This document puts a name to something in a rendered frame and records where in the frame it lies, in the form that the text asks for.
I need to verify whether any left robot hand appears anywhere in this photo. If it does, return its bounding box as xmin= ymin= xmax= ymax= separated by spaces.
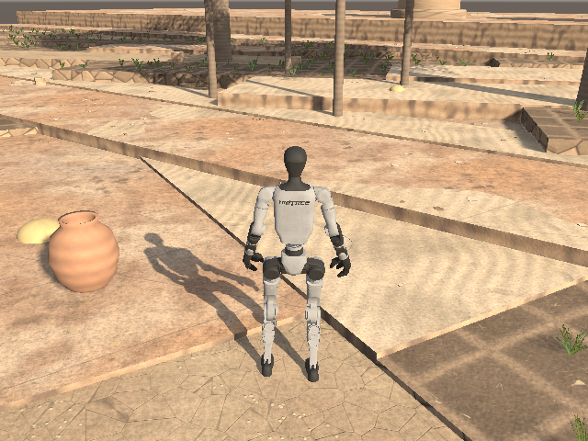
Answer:
xmin=243 ymin=252 xmax=264 ymax=271

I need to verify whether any right robot foot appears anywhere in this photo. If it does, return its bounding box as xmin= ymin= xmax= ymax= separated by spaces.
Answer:
xmin=305 ymin=358 xmax=319 ymax=382

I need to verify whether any right robot hand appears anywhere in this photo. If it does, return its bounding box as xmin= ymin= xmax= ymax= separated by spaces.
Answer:
xmin=330 ymin=256 xmax=351 ymax=277

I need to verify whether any robot right upper arm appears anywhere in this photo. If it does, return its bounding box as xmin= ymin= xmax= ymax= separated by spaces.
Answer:
xmin=314 ymin=187 xmax=339 ymax=237

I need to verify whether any left robot forearm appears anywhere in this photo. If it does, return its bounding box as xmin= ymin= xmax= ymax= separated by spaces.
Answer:
xmin=244 ymin=222 xmax=261 ymax=255

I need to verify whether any right robot forearm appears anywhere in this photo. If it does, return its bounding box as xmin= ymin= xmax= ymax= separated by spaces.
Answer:
xmin=330 ymin=223 xmax=348 ymax=260

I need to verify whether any robot left shin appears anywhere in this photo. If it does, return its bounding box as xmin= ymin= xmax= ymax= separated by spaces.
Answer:
xmin=262 ymin=303 xmax=276 ymax=364

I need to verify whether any robot left upper arm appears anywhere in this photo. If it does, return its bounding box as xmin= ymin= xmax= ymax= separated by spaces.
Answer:
xmin=251 ymin=186 xmax=276 ymax=236

